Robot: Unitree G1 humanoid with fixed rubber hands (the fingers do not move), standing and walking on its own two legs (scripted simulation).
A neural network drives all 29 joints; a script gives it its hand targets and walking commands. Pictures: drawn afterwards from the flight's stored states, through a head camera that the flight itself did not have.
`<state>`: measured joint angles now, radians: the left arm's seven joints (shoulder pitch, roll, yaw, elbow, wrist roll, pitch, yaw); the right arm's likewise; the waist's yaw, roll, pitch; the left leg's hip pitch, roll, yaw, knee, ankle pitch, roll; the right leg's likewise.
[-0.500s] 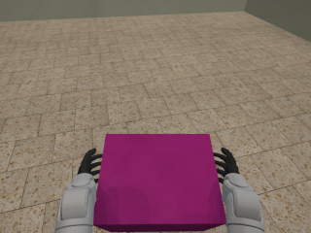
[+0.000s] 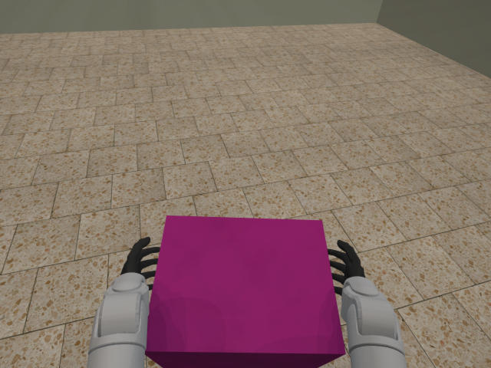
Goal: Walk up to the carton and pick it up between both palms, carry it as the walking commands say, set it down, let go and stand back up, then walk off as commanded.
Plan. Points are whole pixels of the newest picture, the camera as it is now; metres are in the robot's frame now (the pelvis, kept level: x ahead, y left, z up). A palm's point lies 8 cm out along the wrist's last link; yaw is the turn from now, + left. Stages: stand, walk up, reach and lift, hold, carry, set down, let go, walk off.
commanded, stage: hold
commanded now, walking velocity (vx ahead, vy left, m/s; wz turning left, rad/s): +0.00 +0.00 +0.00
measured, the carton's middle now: (241, 297) +0.29 +0.02 -0.07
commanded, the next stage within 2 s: set down in 0.48 s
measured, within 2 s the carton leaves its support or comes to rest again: neither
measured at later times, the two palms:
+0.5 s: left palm (133, 268) +0.27 +0.19 +0.05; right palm (365, 277) +0.27 -0.18 +0.06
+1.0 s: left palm (143, 275) +0.29 +0.19 +0.00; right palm (354, 286) +0.29 -0.18 +0.00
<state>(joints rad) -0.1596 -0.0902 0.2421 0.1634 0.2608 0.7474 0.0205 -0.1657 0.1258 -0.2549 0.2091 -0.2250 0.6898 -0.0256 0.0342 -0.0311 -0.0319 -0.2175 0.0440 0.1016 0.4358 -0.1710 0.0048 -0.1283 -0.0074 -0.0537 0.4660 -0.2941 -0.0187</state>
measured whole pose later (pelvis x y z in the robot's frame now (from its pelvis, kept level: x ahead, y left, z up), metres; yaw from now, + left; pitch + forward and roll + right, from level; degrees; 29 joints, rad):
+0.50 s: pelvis -0.01 +0.02 +0.00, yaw -3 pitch -7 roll +0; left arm -0.28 -0.10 0.29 0.33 0.30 0.75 -0.01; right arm -0.32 -0.01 -0.27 0.48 -0.23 0.67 0.09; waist 0.04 -0.04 -0.07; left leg -0.12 0.05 0.16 0.40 -0.16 0.02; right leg -0.05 0.00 0.01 0.42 -0.25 -0.01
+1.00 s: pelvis -0.03 +0.02 +0.00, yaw -4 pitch +2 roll +0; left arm -0.37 -0.11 0.42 0.41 0.34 0.53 -0.07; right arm -0.41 0.08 -0.42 0.49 -0.35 0.49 0.12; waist 0.04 -0.03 0.02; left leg -0.36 0.02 0.09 0.47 -0.15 0.02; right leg -0.31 0.01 0.03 0.53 -0.26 -0.01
